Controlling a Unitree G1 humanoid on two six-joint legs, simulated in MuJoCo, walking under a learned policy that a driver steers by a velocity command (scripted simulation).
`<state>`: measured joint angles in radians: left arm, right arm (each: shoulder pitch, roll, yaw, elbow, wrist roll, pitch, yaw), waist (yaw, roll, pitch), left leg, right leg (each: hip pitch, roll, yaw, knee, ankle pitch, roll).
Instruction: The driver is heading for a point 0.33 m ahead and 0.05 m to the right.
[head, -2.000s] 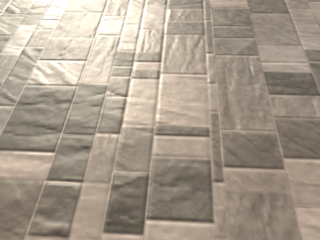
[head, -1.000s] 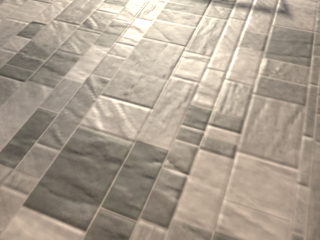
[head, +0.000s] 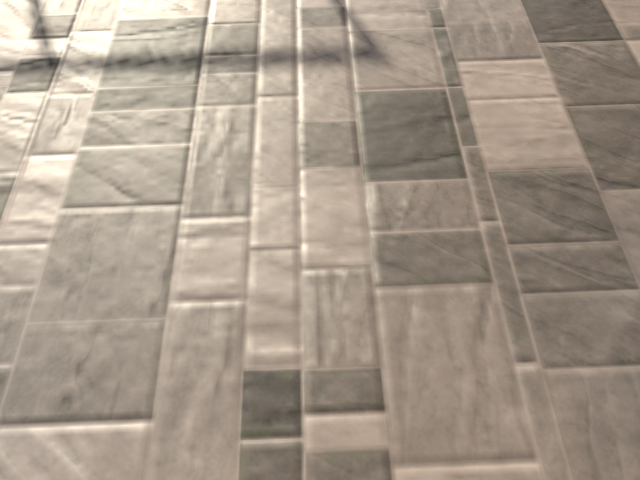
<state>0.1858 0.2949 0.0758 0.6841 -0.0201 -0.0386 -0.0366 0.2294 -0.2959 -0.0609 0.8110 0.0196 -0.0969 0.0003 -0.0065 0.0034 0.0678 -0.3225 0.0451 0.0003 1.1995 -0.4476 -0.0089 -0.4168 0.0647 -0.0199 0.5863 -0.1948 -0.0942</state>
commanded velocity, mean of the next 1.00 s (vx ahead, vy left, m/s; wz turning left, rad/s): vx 0.21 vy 0.00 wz -0.24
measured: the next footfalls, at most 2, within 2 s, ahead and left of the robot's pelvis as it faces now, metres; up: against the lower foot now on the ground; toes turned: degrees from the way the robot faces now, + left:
left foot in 0.36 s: +0.40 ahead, +0.11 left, +0.00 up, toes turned -12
right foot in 0.66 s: +0.31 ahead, -0.12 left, +0.00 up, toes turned -10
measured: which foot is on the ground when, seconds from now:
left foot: up 0.00-0.34, down 0.36-1.00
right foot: down 0.00-0.36, up 0.38-0.64, down 0.66-1.00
